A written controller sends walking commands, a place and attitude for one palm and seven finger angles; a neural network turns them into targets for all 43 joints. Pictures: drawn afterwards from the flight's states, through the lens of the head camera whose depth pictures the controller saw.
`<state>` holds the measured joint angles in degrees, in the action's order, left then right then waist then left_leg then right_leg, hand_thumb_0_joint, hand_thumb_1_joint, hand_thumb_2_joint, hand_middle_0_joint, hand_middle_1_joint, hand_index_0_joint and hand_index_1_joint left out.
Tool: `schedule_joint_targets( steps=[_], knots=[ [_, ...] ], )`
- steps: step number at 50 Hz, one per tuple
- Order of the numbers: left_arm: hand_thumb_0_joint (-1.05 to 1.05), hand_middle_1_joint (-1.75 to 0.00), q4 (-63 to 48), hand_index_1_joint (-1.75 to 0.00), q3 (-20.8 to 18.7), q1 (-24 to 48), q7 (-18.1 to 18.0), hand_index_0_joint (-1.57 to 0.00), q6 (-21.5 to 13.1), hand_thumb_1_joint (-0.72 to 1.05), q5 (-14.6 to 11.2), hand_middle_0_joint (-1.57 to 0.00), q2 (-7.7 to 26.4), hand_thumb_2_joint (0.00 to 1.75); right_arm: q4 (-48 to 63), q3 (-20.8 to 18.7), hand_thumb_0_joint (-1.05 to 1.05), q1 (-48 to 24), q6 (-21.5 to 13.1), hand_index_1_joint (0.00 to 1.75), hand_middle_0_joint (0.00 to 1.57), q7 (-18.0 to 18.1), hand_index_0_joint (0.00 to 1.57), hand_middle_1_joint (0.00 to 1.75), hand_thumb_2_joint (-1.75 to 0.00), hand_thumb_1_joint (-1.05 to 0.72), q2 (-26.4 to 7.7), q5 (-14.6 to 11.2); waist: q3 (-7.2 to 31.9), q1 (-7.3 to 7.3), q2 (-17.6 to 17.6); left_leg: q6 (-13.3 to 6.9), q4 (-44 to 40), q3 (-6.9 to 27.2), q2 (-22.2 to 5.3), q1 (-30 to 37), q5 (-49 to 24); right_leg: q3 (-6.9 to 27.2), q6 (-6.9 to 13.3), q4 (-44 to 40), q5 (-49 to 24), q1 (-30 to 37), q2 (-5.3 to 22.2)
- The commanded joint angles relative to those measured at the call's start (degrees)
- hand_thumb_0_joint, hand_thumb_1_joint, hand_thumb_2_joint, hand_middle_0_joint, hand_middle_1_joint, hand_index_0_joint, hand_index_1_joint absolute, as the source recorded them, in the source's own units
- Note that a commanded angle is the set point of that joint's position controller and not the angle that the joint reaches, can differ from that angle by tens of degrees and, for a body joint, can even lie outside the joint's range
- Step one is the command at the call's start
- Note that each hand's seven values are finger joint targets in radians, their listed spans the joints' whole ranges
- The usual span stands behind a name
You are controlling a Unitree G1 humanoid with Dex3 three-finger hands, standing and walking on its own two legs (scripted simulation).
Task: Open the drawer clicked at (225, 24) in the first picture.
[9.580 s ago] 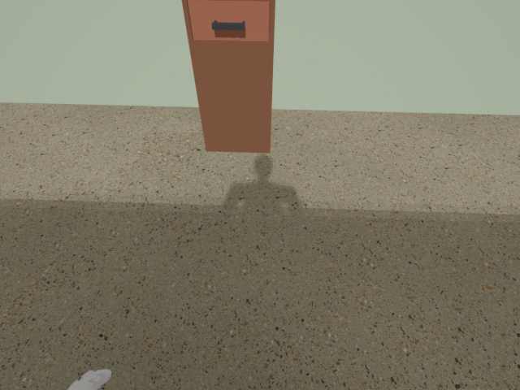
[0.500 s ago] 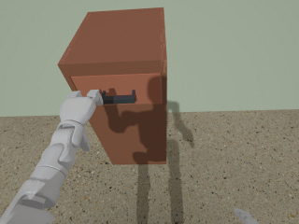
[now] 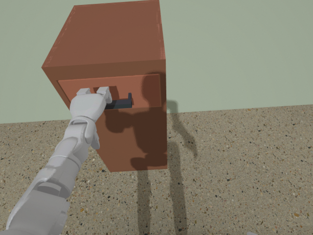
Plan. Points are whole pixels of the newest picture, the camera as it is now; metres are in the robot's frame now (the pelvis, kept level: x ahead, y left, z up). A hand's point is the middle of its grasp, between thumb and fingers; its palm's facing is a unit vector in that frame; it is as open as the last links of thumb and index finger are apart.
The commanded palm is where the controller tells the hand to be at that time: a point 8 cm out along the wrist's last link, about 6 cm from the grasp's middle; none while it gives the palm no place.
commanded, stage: move the hooked fingers above the handle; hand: left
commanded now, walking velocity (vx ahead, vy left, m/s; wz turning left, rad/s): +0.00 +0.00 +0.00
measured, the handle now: (112, 100) +0.55 +0.18 -0.03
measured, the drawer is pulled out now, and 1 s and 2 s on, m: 0.00 0.00 0.00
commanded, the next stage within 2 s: none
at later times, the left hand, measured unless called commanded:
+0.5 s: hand (113, 102) +0.49 +0.15 +0.03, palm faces -0.01 -0.06 -1.00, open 13.8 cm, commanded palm +0.47 +0.19 +0.09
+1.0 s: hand (109, 100) +0.49 +0.17 +0.04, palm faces +0.05 -0.04 -1.00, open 13.8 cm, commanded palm +0.47 +0.18 +0.09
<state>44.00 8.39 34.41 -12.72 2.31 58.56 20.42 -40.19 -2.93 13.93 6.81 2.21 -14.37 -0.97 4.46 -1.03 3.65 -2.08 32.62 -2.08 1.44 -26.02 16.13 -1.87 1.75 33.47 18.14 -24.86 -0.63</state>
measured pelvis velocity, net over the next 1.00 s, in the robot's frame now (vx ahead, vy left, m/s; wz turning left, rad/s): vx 0.00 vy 0.01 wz -0.01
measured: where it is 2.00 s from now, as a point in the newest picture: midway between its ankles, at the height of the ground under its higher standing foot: outside the picture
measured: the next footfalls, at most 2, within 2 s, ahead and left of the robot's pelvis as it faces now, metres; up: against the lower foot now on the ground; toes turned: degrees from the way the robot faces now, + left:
none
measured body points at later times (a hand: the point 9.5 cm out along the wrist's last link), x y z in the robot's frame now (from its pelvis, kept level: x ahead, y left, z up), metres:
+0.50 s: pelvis +0.00 +0.01 -0.01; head +0.09 -0.01 +0.43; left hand +0.48 +0.16 +0.09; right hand +0.02 -0.26 -0.15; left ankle +0.00 +0.10 -0.73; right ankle -0.02 -0.10 -0.73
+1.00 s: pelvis +0.00 +0.01 -0.01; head +0.09 -0.01 +0.43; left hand +0.48 +0.17 +0.09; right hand +0.03 -0.27 -0.15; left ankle +0.00 +0.10 -0.73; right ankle -0.02 -0.10 -0.73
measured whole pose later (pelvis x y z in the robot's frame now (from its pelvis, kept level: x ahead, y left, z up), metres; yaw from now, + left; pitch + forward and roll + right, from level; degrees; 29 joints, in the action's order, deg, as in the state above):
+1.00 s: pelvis +0.00 +0.01 -0.01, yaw +0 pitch +17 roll -1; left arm 59.6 5.7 49.0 -22.0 1.0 61.7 20.5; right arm -41.7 -3.4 18.0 5.6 1.1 -14.9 1.0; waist 7.1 -5.7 3.5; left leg -2.5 39.4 -2.1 0.9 -37.0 18.9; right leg -1.9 1.3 38.3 19.8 -35.0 -1.1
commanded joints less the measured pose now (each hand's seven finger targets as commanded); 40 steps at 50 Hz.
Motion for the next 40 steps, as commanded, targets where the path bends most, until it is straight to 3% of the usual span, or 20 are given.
schedule_joint_targets(
  steps=[1, 5, 7, 10, 13, 16, 20, 21, 22, 24, 26, 29, 32, 34, 35, 38, 40],
  knots=[
    [0.00, -1.20, -10.3, -1.20, -6.7, 31.5, -5.0, -0.30, -2.5, -0.50, 1.6, -0.30, 14.8, 0.30, 5.1, -2.2, 0.00, 1.9, -1.9, 0.30, 0.20, 0.6, 0.20, 0.30, -0.90, -0.90, -7.2, 0.4, 19.3, -2.02, -4.2, -0.7, -0.1, 1.7, 0.8, 9.1, -17.9, 1.7, 0.5, -2.2, -18.9, 4.5, -1.1],
    [0.00, -1.20, -5.4, -1.20, -8.2, 32.1, -8.4, -0.30, -0.9, -0.50, 2.6, -0.30, 15.6, 0.30, 4.4, -2.2, 0.00, 3.0, -1.9, 0.30, 0.20, 0.2, 0.20, 0.30, -0.90, -0.90, -6.9, 0.8, 23.1, -1.63, -1.3, -0.2, 1.4, 1.4, 0.9, 8.3, -20.1, 1.6, 0.7, -0.3, -20.5, 3.9, -1.3],
    [0.00, -1.20, -1.3, -1.20, -6.8, 32.9, -8.7, -0.30, 1.0, -0.50, 2.3, -0.30, 14.0, 0.30, 4.0, -2.4, 0.00, 3.7, -1.8, 0.30, 0.20, -0.2, 0.20, 0.30, -0.90, -0.90, -7.1, 0.9, 23.3, -2.56, -2.2, -0.2, 1.8, 1.1, 0.8, 7.4, -20.0, 1.3, 0.4, -0.3, -20.9, 3.5, -1.3],
    [0.00, -1.20, 1.9, -1.20, -4.4, 33.3, -7.5, -0.30, 3.5, -0.50, 1.9, -0.30, 11.2, 0.30, 3.7, -2.7, 0.00, 5.0, -1.4, 0.30, 0.20, -0.8, 0.20, 0.30, -0.90, -0.90, -7.6, 0.9, 24.7, -3.27, -3.1, -0.1, 2.3, 1.0, 0.4, 8.2, -22.6, 1.1, 0.2, 0.0, -23.2, 3.2, -1.6],
    [0.00, -1.20, 2.8, -1.20, -0.9, 35.3, -4.9, -0.30, 3.4, -0.50, 0.8, -0.30, 7.1, 0.30, 3.5, -3.3, 0.00, 6.6, -1.2, 0.30, 0.20, -1.1, 0.20, 0.30, -0.90, -0.90, -7.9, 0.8, 25.6, -4.96, -4.4, -0.4, 3.1, 1.3, 0.1, 10.1, -24.1, 1.1, -0.2, -0.5, -24.1, 2.2, -1.7],
    [0.00, -1.20, 2.3, -1.20, -1.9, 39.2, -3.6, -0.30, 0.7, -0.50, 0.5, -0.30, 8.9, 0.30, 3.1, -3.2, 0.00, 7.6, -1.3, 0.30, 0.20, -0.6, 0.20, 0.30, -0.90, -0.90, -8.3, 1.0, 23.9, -6.28, -6.2, -0.8, 3.4, 2.0, 0.1, 8.9, -22.5, 1.4, -0.2, -0.7, -23.2, 1.3, -1.7],
    [0.00, -1.20, 0.2, -1.20, -4.5, 42.2, -6.2, -0.30, -3.1, -0.50, 2.3, -0.30, 11.6, 0.30, 2.6, -3.4, 0.00, 9.5, -1.9, 0.30, 0.20, -0.6, 0.20, 0.30, -0.90, -0.90, -7.9, 1.6, 25.6, -5.43, -0.8, -0.3, 4.3, 2.7, -0.1, 9.7, -22.9, 1.5, 0.4, 0.9, -20.2, -2.2, -2.0],
    [0.00, -1.20, 0.3, -1.20, -6.8, 42.9, -7.6, -0.30, -3.4, -0.50, 2.8, -0.30, 14.2, 0.30, 2.6, -3.2, 0.00, 9.6, -2.0, 0.30, 0.20, -0.6, 0.20, 0.30, -0.90, -0.90, -8.0, 1.8, 26.2, -4.98, -0.9, -0.2, 4.8, 2.9, 0.0, 8.5, -23.9, 1.2, 0.6, 1.6, -20.5, -2.2, -2.2],
    [0.00, -1.20, 1.2, -1.20, -7.2, 43.4, -9.0, -0.30, -3.2, -0.50, 3.2, -0.30, 14.5, 0.30, 2.4, -3.1, 0.00, 10.0, -2.0, 0.30, 0.20, -0.7, 0.20, 0.30, -0.90, -0.90, -8.0, 2.1, 27.0, -5.42, -0.2, -0.2, 5.3, 2.8, 0.0, 8.1, -23.9, 1.3, 0.6, 2.2, -20.8, -2.7, -2.2],
    [0.00, -1.20, 5.3, -1.20, -9.8, 41.3, -11.6, -0.30, -1.0, -0.50, 3.8, -0.30, 16.9, 0.30, 2.2, -2.6, 0.00, 9.7, -1.9, 0.30, 0.20, -1.0, 0.20, 0.30, -0.90, -0.90, -7.8, 2.3, 25.3, -4.50, -0.5, -0.1, 5.4, 2.1, 0.2, 4.1, -22.7, 0.8, 0.7, 3.0, -20.5, -2.5, -2.3],
    [0.00, -1.20, 7.3, -1.20, -12.6, 39.9, -13.5, -0.30, 2.2, -0.50, 4.3, -0.30, 20.5, 0.30, 2.6, -2.2, 0.00, 8.5, -1.4, 0.30, 0.20, -1.2, 0.20, 0.30, -0.90, -0.90, -8.0, 2.4, 27.9, -3.08, -0.8, 0.0, 5.5, 1.4, 0.5, 1.4, -22.9, 1.1, 0.6, 3.7, -22.4, 0.9, -2.2],
    [0.00, -1.20, 10.5, -1.20, -9.1, 37.3, -13.2, -0.30, 7.1, -0.50, 3.9, -0.30, 16.3, 0.30, 2.9, -2.5, 0.00, 8.6, -0.9, 0.30, 0.20, -1.8, 0.20, 0.30, -0.90, -0.90, -8.0, 2.1, 29.7, -3.17, -0.5, 0.3, 5.2, 0.4, 0.0, 2.7, -24.6, 0.8, 0.3, 3.3, -24.5, 2.0, -2.3],
    [0.00, -1.20, 12.2, -1.20, -5.8, 37.1, -9.1, -0.30, 9.1, -0.50, 2.0, -0.30, 13.1, 0.30, 3.2, -3.1, 0.00, 9.8, -0.5, 0.30, 0.20, -1.7, 0.20, 0.30, -0.90, -0.90, -8.7, 1.1, 30.1, -4.93, -5.0, -0.4, 4.5, 0.1, -0.5, 4.2, -23.9, 1.2, -0.4, 1.3, -25.9, 4.0, -2.3],
    [0.00, -1.20, 13.2, -1.20, -7.8, 36.9, -6.8, -0.30, 8.6, -0.50, 1.2, -0.30, 16.7, 0.30, 3.0, -2.7, 0.00, 9.8, -0.2, 0.30, 0.20, -1.0, 0.20, 0.30, -0.90, -0.90, -9.3, 0.6, 27.0, -5.21, -9.0, -1.0, 3.4, -0.3, -0.2, 1.6, -20.1, 1.8, -1.0, -0.1, -25.3, 5.8, -1.9],
    [0.00, -1.20, 12.3, -1.20, -7.0, 37.6, -5.6, -0.30, 7.8, -0.50, 1.0, -0.30, 16.4, 0.30, 3.4, -2.5, 0.00, 9.6, -0.3, 0.30, 0.20, -0.5, 0.20, 0.30, -0.90, -0.90, -9.3, 0.5, 25.6, -5.59, -9.6, -1.2, 2.9, -0.2, 0.0, 0.7, -18.3, 2.1, -1.1, -0.5, -24.8, 6.1, -1.8],
    [0.00, -1.20, 6.1, -1.20, -3.9, 41.0, -3.7, -0.30, 2.0, -0.50, 1.3, -0.30, 13.2, 0.30, 3.4, -2.8, 0.00, 10.4, -1.2, 0.30, 0.20, 0.3, 0.20, 0.30, -0.90, -0.90, -8.8, 0.7, 23.4, -6.54, -4.4, -1.3, 2.7, 0.9, -0.3, 4.6, -17.9, 2.1, -0.5, -1.1, -20.8, 1.5, -1.7],
    [0.00, -1.20, 0.1, -1.20, -2.8, 43.2, -4.3, -0.30, -2.2, -0.50, 2.5, -0.30, 11.5, 0.30, 3.2, -3.3, 0.00, 11.1, -1.9, 0.30, 0.20, 0.3, 0.20, 0.30, -0.90, -0.90, -8.3, 1.2, 26.2, -6.47, 1.1, -0.8, 3.8, 2.2, -1.0, 10.6, -21.6, 1.8, 0.0, -0.3, -18.9, -2.6, -2.1]
  ],
)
